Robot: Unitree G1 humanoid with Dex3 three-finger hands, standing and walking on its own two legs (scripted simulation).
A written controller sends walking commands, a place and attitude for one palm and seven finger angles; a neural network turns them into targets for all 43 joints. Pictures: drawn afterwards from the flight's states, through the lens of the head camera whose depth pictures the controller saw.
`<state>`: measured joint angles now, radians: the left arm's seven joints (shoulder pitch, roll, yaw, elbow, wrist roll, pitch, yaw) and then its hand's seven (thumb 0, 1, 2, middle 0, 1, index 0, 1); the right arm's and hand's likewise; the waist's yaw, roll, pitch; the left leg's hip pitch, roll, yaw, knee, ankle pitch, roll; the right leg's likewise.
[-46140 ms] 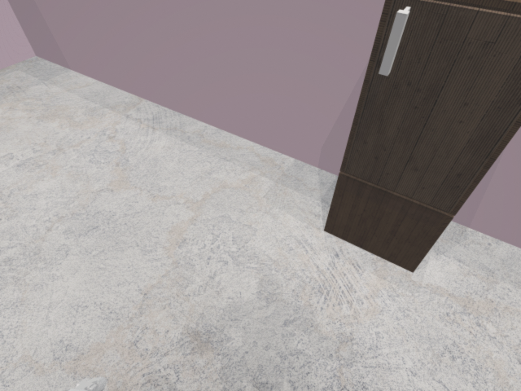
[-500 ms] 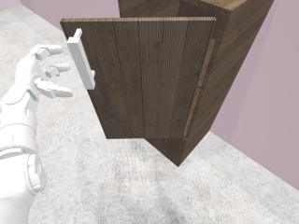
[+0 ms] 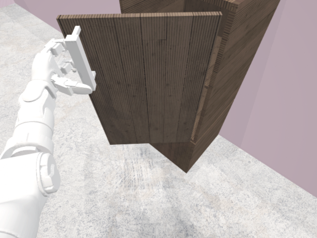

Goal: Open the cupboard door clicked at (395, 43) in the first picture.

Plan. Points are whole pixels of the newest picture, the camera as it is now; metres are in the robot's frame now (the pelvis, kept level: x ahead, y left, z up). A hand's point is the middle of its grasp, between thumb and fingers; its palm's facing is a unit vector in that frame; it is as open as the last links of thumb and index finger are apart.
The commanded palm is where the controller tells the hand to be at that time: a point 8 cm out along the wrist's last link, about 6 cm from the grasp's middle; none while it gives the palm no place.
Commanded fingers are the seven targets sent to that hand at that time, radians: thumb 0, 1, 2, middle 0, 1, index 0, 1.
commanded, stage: slide the fingers in behind the handle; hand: left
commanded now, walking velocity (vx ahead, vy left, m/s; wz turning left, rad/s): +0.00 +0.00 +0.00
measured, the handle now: (84, 60) +0.52 +0.18 +0.16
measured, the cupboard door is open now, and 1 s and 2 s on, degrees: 44 44 44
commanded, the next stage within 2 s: close the thumb around the handle in 1.12 s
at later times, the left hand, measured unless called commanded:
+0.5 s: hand (85, 69) +0.47 +0.16 +0.17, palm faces +0.00 -1.00 +0.00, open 14.0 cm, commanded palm +0.45 +0.21 +0.17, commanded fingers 0.00 -0.50 0.30 -0.30 -1.20 -0.30 -1.20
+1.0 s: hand (88, 72) +0.46 +0.15 +0.17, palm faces +0.03 -1.00 -0.01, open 14.1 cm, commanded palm +0.44 +0.20 +0.17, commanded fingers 0.00 -0.50 0.30 -0.30 -1.20 -0.30 -1.20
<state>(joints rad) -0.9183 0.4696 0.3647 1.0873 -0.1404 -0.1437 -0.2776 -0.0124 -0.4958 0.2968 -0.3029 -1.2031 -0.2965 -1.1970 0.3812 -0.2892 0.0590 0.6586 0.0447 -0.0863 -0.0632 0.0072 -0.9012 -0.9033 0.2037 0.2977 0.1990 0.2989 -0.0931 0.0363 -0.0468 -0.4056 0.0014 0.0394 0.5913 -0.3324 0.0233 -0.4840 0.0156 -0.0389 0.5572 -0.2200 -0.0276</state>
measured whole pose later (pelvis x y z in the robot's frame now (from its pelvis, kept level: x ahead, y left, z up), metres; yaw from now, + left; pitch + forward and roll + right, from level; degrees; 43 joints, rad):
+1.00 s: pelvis +0.00 +0.00 +0.00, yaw +1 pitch +6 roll +0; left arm -0.89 0.33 0.26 0.99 -0.15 -0.12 -0.14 -0.01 -0.50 0.30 -0.29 -1.20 -0.27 -1.20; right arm 0.35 -0.28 0.04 0.68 0.04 -0.12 -0.05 0.01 -0.90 -0.90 0.20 0.30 0.20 0.30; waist -0.05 0.05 -0.04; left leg -0.35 -0.01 0.03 0.56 -0.32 0.02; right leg -0.43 0.01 -0.05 0.55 -0.22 -0.03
